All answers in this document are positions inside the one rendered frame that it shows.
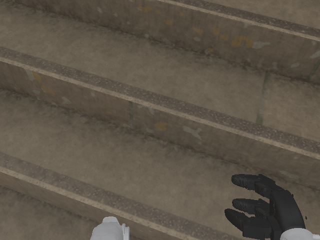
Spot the robot left thigh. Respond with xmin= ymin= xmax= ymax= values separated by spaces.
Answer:
xmin=90 ymin=222 xmax=130 ymax=240

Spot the right robot hand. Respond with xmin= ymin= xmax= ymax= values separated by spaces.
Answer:
xmin=224 ymin=174 xmax=307 ymax=240

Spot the robot right forearm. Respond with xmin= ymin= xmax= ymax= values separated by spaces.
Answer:
xmin=280 ymin=228 xmax=314 ymax=240

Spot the left robot shin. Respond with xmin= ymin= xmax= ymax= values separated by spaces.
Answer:
xmin=92 ymin=216 xmax=119 ymax=234

